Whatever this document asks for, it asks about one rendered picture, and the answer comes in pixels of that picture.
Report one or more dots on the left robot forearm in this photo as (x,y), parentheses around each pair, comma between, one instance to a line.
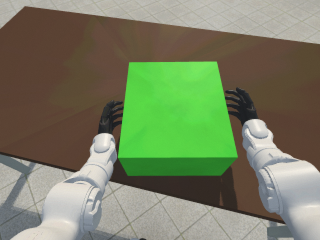
(99,168)

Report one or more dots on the right robot forearm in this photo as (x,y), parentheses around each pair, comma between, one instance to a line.
(261,151)

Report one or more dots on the right robot upper arm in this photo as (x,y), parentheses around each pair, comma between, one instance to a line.
(292,190)

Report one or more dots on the left robot hand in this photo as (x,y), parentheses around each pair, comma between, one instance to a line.
(106,123)

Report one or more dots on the left robot upper arm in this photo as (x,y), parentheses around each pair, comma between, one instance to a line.
(70,211)

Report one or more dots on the carton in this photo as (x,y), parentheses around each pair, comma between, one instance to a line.
(175,121)

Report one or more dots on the right robot hand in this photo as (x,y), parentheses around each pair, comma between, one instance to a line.
(245,107)

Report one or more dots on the table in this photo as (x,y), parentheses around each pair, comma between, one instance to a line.
(59,69)

